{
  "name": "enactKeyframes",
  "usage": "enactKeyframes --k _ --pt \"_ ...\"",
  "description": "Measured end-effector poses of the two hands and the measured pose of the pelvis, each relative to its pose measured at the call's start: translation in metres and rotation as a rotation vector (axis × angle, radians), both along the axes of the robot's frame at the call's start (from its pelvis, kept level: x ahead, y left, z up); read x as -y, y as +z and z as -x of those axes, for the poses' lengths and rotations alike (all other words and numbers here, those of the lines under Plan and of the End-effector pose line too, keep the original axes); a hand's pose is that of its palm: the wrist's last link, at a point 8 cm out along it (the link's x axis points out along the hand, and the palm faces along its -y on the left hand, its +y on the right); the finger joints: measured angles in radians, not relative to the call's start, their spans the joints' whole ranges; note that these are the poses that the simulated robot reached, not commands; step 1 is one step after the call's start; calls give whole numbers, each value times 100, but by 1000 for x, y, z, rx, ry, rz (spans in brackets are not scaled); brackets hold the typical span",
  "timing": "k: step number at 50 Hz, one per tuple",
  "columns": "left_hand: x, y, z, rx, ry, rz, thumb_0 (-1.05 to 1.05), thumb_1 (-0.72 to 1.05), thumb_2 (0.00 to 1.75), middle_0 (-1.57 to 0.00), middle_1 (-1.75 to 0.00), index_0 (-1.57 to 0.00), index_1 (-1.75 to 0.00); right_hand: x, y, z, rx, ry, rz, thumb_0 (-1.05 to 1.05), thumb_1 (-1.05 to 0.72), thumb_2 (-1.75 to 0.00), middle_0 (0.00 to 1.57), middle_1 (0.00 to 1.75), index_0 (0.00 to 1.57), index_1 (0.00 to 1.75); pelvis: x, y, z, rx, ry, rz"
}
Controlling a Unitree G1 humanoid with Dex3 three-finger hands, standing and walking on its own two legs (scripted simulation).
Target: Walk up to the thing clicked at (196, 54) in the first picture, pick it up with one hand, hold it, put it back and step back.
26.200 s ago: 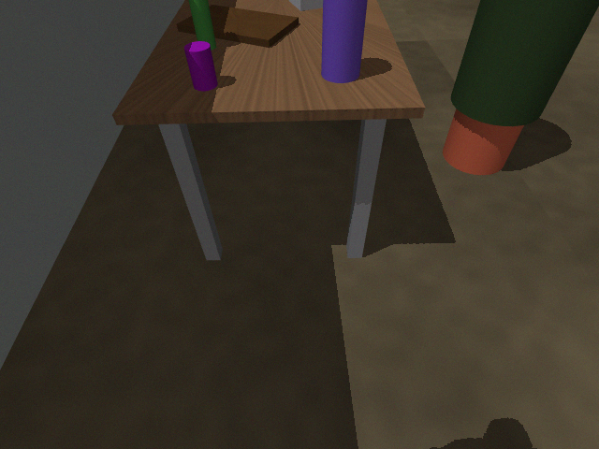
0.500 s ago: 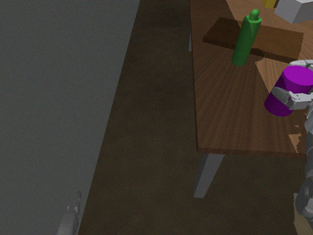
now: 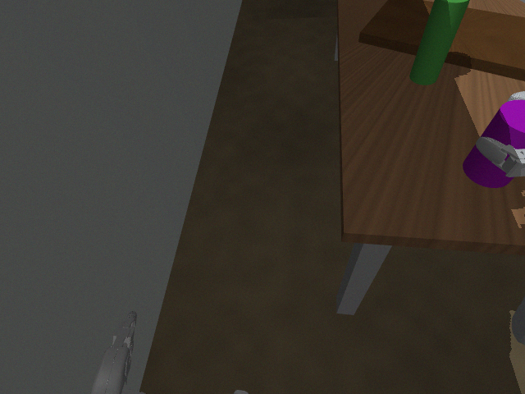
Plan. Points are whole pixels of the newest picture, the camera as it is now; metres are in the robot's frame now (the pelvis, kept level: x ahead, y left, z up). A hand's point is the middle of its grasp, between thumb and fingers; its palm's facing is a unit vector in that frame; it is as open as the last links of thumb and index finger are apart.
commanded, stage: lower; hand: right
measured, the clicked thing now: (505, 146) +0.48 -0.28 +0.11
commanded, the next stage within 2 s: loosen in 0.62 s
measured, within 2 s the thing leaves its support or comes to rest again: rests again in 0.52 s
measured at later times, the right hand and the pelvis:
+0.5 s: hand (502, 148) +0.49 -0.28 +0.09, palm faces +0.32 +0.95 +0.02, open 10.0 cm; pelvis +0.00 -0.01 -0.02, yaw +0 degrees
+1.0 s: hand (499, 149) +0.50 -0.28 +0.08, palm faces +0.33 +0.94 +0.03, open 9.9 cm; pelvis -0.01 +0.00 -0.03, yaw +0 degrees
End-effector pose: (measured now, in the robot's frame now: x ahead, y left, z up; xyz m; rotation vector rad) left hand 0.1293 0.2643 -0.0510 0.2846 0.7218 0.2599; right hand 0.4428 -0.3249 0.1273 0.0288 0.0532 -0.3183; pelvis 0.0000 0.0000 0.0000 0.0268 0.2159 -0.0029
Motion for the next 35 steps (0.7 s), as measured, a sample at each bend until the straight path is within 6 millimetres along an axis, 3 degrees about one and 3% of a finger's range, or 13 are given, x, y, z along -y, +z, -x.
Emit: enactKeyframes --k 10,23,35 --pt "7 -7 0 -15 -5 -5 -1 -54 6 -6 -5 -5 -6 -1 -23 -7 -5 1 -9 -1 50 -113 75 113 78 114 3 -8 -1 -37 2 -9" --pt "15 -2 -3 25 -38 -15 -1 -54 6 -6 -5 -6 -6 4 -35 -10 14 -11 2 -1 50 -114 74 113 78 115 5 -18 2 -67 -3 -15" --pt "8 -5 1 18 -29 -39 -1 -54 5 -6 -5 -5 -6 3 -42 -15 25 -12 -1 -1 50 -114 75 113 78 115 5 -26 3 -89 -7 -17"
